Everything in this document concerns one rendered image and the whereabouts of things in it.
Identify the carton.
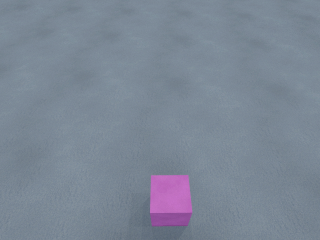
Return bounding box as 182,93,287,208
150,175,193,227

